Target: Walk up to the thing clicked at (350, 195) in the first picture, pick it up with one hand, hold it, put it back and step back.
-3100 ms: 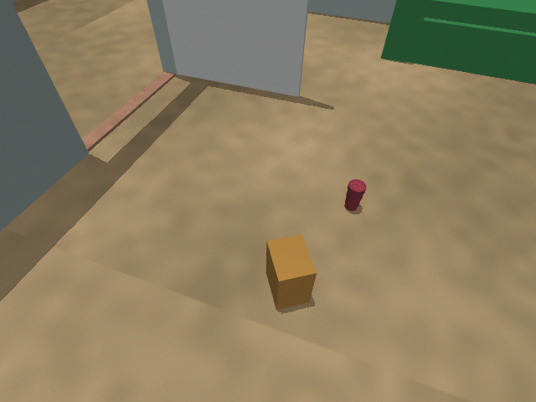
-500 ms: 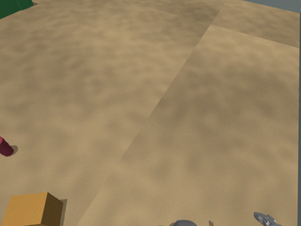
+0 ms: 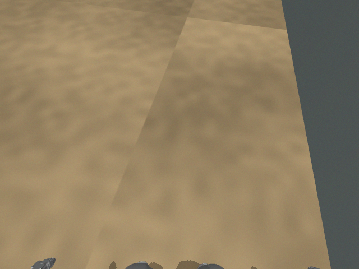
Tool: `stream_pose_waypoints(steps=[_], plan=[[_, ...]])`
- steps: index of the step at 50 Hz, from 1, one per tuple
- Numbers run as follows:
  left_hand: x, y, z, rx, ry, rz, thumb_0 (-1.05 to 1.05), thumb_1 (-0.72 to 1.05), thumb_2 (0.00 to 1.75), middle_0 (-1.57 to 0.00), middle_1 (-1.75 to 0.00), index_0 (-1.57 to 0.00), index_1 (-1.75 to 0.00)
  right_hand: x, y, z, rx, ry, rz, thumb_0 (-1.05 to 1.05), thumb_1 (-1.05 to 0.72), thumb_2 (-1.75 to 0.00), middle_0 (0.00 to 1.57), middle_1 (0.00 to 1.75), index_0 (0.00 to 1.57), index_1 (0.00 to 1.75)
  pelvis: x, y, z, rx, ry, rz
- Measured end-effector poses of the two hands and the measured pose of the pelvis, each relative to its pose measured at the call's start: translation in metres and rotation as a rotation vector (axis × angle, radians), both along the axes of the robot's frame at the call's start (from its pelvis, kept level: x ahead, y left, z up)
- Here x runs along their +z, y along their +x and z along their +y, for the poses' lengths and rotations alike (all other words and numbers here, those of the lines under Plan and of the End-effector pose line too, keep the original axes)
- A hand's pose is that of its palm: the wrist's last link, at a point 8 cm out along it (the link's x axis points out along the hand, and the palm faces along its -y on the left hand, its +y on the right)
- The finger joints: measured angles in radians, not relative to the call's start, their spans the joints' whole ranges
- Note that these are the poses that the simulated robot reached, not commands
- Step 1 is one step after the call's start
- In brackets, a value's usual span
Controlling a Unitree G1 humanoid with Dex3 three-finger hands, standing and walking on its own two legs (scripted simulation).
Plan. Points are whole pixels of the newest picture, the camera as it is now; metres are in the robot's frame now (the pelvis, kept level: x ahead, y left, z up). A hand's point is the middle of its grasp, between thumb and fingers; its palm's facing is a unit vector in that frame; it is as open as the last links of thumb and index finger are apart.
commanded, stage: walk up
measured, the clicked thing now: out of the picture +0.35 +1.13 -0.67
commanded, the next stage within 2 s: stand in 1.64 s
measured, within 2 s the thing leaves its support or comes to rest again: neither
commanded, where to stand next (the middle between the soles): +0.07 +0.00 m, yaw -20 degrees
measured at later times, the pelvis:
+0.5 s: pelvis -0.01 -0.02 +0.00, yaw -14 degrees
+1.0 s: pelvis -0.02 +0.01 +0.01, yaw -20 degrees
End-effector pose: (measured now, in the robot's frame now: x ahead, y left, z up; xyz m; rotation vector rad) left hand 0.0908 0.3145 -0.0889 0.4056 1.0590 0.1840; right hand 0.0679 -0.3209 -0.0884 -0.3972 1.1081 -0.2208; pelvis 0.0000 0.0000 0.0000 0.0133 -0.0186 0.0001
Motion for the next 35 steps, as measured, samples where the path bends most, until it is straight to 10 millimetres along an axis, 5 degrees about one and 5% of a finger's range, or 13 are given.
stream_pose_waypoints(steps=[10,19,27,35], plan=[[-0.009,0.041,-0.019,-0.120,-0.054,0.034,0.01,0.90,0.90,-0.21,-0.30,-0.21,-0.30,0.020,-0.025,0.000,-0.081,-0.017,-0.046,0.00,-0.90,-0.90,0.20,0.30,0.21,0.30,0.008,-0.002,0.000,-0.111,-0.027,-0.010],[0.003,0.043,-0.035,-0.173,0.053,0.011,0.01,0.90,0.90,-0.21,-0.30,-0.21,-0.30,-0.018,-0.052,-0.033,-0.183,0.025,-0.015,0.00,-0.90,-0.90,0.20,0.30,0.21,0.30,-0.007,-0.006,-0.022,-0.175,-0.045,-0.027],[0.015,0.033,-0.034,-0.209,0.089,0.052,0.01,0.90,0.90,-0.21,-0.30,-0.21,-0.30,-0.027,-0.062,-0.021,-0.230,0.080,-0.019,0.01,-0.91,-0.90,0.20,0.30,0.21,0.30,0.000,-0.013,-0.015,-0.252,-0.005,-0.016],[-0.009,0.048,-0.014,-0.239,0.052,0.050,0.01,0.90,0.90,-0.21,-0.30,-0.21,-0.30,-0.026,-0.095,0.009,-0.278,0.050,0.024,0.00,-0.91,-0.90,0.20,0.30,0.21,0.30,-0.008,-0.020,0.012,-0.285,0.018,-0.020]])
